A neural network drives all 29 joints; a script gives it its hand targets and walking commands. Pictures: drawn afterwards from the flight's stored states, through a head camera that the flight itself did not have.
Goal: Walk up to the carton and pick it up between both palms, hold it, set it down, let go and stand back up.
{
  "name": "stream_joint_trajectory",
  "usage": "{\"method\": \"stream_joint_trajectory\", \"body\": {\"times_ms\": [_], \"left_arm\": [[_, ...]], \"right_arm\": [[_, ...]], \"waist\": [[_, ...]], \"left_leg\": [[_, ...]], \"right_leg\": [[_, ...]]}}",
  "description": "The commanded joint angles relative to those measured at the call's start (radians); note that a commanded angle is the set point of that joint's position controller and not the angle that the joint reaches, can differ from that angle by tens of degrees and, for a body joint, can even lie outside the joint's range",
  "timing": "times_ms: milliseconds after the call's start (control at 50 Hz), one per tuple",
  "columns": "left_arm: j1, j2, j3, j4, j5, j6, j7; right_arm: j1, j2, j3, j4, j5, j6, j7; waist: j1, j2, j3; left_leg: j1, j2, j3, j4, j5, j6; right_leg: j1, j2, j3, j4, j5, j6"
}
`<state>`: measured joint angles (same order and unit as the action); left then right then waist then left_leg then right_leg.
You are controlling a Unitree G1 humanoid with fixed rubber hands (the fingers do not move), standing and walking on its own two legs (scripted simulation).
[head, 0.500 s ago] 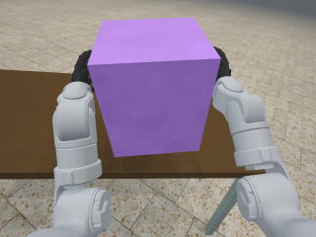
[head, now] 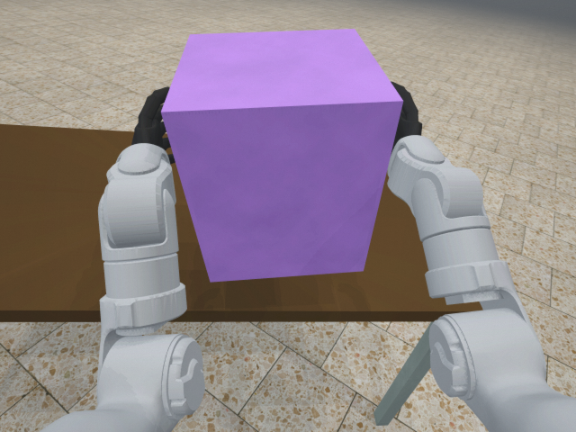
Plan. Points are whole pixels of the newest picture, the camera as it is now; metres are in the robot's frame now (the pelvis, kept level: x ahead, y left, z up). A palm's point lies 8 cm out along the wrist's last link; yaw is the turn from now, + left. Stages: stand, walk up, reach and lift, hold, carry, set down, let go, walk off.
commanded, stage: hold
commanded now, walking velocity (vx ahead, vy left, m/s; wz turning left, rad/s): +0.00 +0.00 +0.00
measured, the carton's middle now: (280, 158) +0.39 +0.01 +0.24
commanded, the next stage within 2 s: none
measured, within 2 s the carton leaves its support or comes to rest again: neither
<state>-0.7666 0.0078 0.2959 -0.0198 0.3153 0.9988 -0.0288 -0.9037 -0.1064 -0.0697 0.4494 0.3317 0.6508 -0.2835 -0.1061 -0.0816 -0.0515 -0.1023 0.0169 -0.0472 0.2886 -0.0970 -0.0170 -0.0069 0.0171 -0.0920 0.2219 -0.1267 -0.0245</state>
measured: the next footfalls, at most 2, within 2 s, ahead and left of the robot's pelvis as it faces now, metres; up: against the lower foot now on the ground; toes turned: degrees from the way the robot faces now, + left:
none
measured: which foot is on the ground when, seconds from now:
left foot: down 0.00-1.00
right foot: down 0.00-1.00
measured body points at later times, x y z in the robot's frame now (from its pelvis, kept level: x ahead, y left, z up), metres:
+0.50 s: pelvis +0.00 +0.00 +0.00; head -0.05 +0.05 +0.44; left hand +0.37 +0.17 +0.26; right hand +0.38 -0.14 +0.28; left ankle +0.05 +0.13 -0.75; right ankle +0.00 -0.10 -0.75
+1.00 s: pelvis +0.00 +0.00 +0.00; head -0.05 +0.04 +0.45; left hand +0.37 +0.16 +0.26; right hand +0.38 -0.14 +0.28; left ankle +0.05 +0.13 -0.75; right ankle +0.00 -0.10 -0.75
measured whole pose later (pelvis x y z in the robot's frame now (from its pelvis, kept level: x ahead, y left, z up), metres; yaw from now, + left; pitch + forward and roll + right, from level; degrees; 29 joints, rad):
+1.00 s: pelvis +0.00 +0.00 +0.00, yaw +0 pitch -6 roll -1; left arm -0.75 0.00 0.29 -0.05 0.32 1.01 -0.03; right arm -0.89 -0.11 -0.06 0.43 0.34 0.66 -0.29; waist -0.11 -0.08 -0.05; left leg -0.09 0.02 -0.04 0.29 -0.10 -0.01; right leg 0.01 0.02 -0.09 0.21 -0.13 -0.02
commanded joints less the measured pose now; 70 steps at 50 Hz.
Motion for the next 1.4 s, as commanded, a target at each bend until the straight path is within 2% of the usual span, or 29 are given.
{"method": "stream_joint_trajectory", "body": {"times_ms": [0,100,160,240,380,500,560,640,740,820,860,960,1020,1060,1140,1200,1220,1300,1380], "left_arm": [[-0.750,-0.380,-0.393,-0.137,-0.200,-0.069,-0.151],[-0.768,-0.387,-0.397,-0.145,-0.213,-0.073,-0.153],[-0.756,-0.384,-0.398,-0.147,-0.206,-0.074,-0.152],[-0.729,-0.395,-0.415,-0.176,-0.209,-0.071,-0.153],[-0.724,-0.397,-0.428,-0.187,-0.214,-0.057,-0.151],[-0.727,-0.389,-0.417,-0.172,-0.210,-0.055,-0.147],[-0.717,-0.394,-0.434,-0.193,-0.216,-0.059,-0.146],[-0.720,-0.406,-0.440,-0.211,-0.216,-0.062,-0.145],[-0.726,-0.393,-0.424,-0.178,-0.214,-0.056,-0.142],[-0.730,-0.405,-0.431,-0.199,-0.219,-0.062,-0.143],[-0.726,-0.401,-0.423,-0.190,-0.214,-0.058,-0.146],[-0.738,-0.386,-0.414,-0.167,-0.209,-0.056,-0.148],[-0.720,-0.384,-0.401,-0.164,-0.207,-0.061,-0.153],[-0.726,-0.377,-0.395,-0.152,-0.203,-0.060,-0.154],[-0.734,-0.391,-0.406,-0.156,-0.210,-0.067,-0.155],[-0.735,-0.396,-0.419,-0.173,-0.214,-0.066,-0.155],[-0.746,-0.388,-0.410,-0.170,-0.209,-0.065,-0.154],[-0.756,-0.385,-0.410,-0.153,-0.209,-0.069,-0.150],[-0.734,-0.402,-0.427,-0.177,-0.224,-0.071,-0.146]], "right_arm": [[-0.699,0.327,0.223,-0.216,0.079,-0.039,0.048],[-0.710,0.348,0.234,-0.237,0.079,-0.043,0.049],[-0.705,0.341,0.231,-0.238,0.086,-0.044,0.047],[-0.678,0.334,0.246,-0.266,0.087,-0.041,0.038],[-0.676,0.315,0.241,-0.266,0.095,-0.039,0.041],[-0.674,0.316,0.233,-0.241,0.087,-0.034,0.049],[-0.665,0.306,0.229,-0.257,0.089,-0.039,0.048],[-0.666,0.319,0.248,-0.274,0.095,-0.036,0.042],[-0.676,0.312,0.236,-0.249,0.091,-0.036,0.051],[-0.694,0.325,0.255,-0.299,0.103,-0.040,0.048],[-0.685,0.327,0.248,-0.275,0.094,-0.036,0.044],[-0.685,0.310,0.225,-0.238,0.084,-0.036,0.048],[-0.678,0.320,0.240,-0.253,0.089,-0.037,0.045],[-0.683,0.317,0.239,-0.235,0.088,-0.033,0.044],[-0.695,0.336,0.250,-0.268,0.092,-0.039,0.043],[-0.688,0.331,0.245,-0.268,0.097,-0.038,0.041],[-0.695,0.333,0.246,-0.256,0.097,-0.037,0.041],[-0.693,0.325,0.222,-0.227,0.082,-0.040,0.046],[-0.689,0.329,0.237,-0.264,0.091,-0.042,0.043]], "waist": [[0.000,0.128,-0.388],[-0.004,0.102,-0.401],[0.003,0.132,-0.394],[-0.007,0.133,-0.421],[-0.011,0.151,-0.372],[-0.013,0.131,-0.359],[-0.017,0.154,-0.399],[-0.017,0.143,-0.410],[-0.010,0.132,-0.370],[-0.005,0.120,-0.425],[-0.007,0.134,-0.407],[-0.008,0.143,-0.368],[-0.003,0.109,-0.389],[-0.004,0.117,-0.379],[-0.001,0.100,-0.392],[-0.012,0.122,-0.403],[-0.004,0.121,-0.392],[-0.010,0.137,-0.365],[-0.015,0.136,-0.433]], "left_leg": [[0.155,-0.062,0.063,-0.011,0.179,0.000],[0.151,-0.066,0.066,-0.012,0.156,0.010],[0.163,-0.065,0.062,-0.006,0.184,0.006],[0.195,-0.062,0.057,0.001,0.253,-0.003],[0.176,-0.056,0.054,-0.010,0.212,-0.015],[0.178,-0.055,0.055,-0.012,0.191,-0.011],[0.189,-0.054,0.053,-0.008,0.225,-0.015],[0.215,-0.058,0.052,0.006,0.268,-0.022],[0.176,-0.053,0.054,-0.018,0.180,-0.012],[0.187,-0.059,0.059,-0.001,0.235,-0.005],[0.204,-0.061,0.056,-0.001,0.252,-0.010],[0.156,-0.055,0.059,-0.018,0.169,-0.009],[0.171,-0.062,0.065,-0.010,0.206,0.000],[0.175,-0.058,0.057,-0.012,0.204,-0.002],[0.167,-0.060,0.061,-0.007,0.194,0.005],[0.187,-0.064,0.062,-0.002,0.212,0.002],[0.183,-0.061,0.062,-0.007,0.196,0.002],[0.151,-0.056,0.063,-0.019,0.138,0.004],[0.205,-0.059,0.055,0.001,0.243,-0.008]], "right_leg": [[0.041,0.032,-0.007,-0.033,0.128,0.052],[0.051,0.027,-0.009,-0.035,0.123,0.059],[0.034,0.025,-0.004,-0.029,0.137,0.055],[0.064,0.033,-0.006,-0.029,0.193,0.051],[0.048,0.035,-0.011,-0.035,0.142,0.043],[0.036,0.035,-0.010,-0.042,0.126,0.044],[0.051,0.041,-0.011,-0.037,0.151,0.043],[0.049,0.040,-0.010,-0.040,0.183,0.042],[0.045,0.037,-0.014,-0.040,0.115,0.047],[0.060,0.035,-0.008,-0.035,0.174,0.050],[0.052,0.034,-0.009,-0.037,0.180,0.048],[0.043,0.034,-0.013,-0.037,0.110,0.048],[0.059,0.030,-0.006,-0.034,0.158,0.054],[0.051,0.028,-0.009,-0.038,0.150,0.051],[0.045,0.027,-0.008,-0.039,0.146,0.053],[0.043,0.027,-0.005,-0.036,0.158,0.053],[0.043,0.030,-0.007,-0.039,0.141,0.053],[0.026,0.028,-0.010,-0.034,0.095,0.048],[0.050,0.034,-0.006,-0.028,0.176,0.050]]}}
